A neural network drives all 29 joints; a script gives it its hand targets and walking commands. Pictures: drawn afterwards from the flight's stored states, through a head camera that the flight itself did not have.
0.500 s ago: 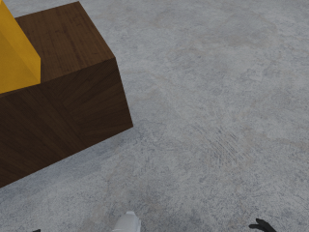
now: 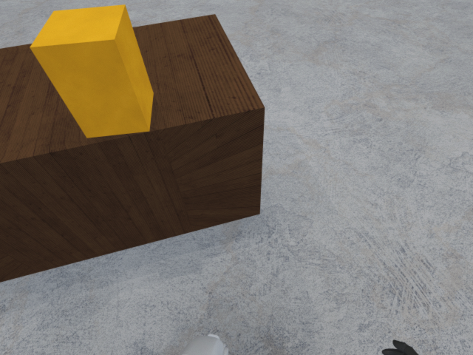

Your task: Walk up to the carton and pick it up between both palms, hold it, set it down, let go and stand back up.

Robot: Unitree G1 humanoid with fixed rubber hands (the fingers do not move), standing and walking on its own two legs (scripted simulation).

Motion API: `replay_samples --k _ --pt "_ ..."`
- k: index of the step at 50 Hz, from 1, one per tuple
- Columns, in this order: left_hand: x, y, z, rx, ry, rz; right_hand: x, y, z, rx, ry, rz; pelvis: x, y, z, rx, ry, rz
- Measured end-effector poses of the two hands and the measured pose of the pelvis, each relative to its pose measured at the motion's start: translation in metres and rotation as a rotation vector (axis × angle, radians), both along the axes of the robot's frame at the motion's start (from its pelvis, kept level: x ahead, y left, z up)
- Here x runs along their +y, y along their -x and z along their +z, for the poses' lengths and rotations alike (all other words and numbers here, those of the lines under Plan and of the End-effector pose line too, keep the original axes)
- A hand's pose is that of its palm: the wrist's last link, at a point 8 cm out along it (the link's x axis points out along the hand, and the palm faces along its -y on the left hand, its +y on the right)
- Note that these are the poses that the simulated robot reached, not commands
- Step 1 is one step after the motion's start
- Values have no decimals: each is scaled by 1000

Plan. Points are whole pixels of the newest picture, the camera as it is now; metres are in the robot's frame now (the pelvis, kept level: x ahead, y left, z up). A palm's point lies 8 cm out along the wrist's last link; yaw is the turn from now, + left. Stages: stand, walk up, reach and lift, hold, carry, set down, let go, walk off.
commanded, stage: walk up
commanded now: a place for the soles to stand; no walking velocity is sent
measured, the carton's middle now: (104, 75) +0.78 +0.39 +0.03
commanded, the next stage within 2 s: none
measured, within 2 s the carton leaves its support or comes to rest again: neither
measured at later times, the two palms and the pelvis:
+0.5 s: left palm out of the picture +0.07 +0.42 -0.12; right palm (354, 350) +0.16 -0.18 -0.10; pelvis +0.05 +0.10 -0.01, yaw +8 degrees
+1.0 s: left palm out of the picture +0.04 +0.40 -0.12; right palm (359, 349) +0.16 -0.20 -0.11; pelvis +0.04 +0.08 -0.01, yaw +12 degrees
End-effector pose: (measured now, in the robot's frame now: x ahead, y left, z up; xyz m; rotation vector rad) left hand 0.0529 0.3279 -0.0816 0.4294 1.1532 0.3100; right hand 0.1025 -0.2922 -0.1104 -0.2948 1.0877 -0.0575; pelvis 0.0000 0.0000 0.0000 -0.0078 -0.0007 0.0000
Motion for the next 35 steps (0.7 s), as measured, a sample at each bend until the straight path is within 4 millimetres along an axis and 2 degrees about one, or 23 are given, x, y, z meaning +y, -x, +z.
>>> replay_samples --k 5,10,13,17,21,25,32,35 --pt "31 2 5 24 -26 18 25 -36 -1 -27 7 47 27 -9 -1 19 9 28" --pt "69 0 -12 21 -3 47 66 -60 -8 -53 26 86 65 -22 -13 14 22 63" --pt "86 -4 -26 4 23 84 90 -61 -12 -50 40 90 84 -30 -20 -24 10 92" --pt "93 -16 -29 -32 64 112 110 -54 -2 -21 49 70 94 -40 -12 -51 24 115" --pt "95 -21 -35 -38 94 126 114 -53 5 -19 85 65 99 -48 -10 -60 14 130" --pt "90 -22 -41 -27 112 145 108 -56 9 -24 117 65 97 -53 -11 -61 2 141" --pt "71 -13 -42 5 104 160 90 -69 3 -31 118 80 78 -51 -13 -36 -18 149" --pt "62 -7 -35 13 98 164 85 -79 1 -43 108 97 71 -50 -11 -39 -21 159"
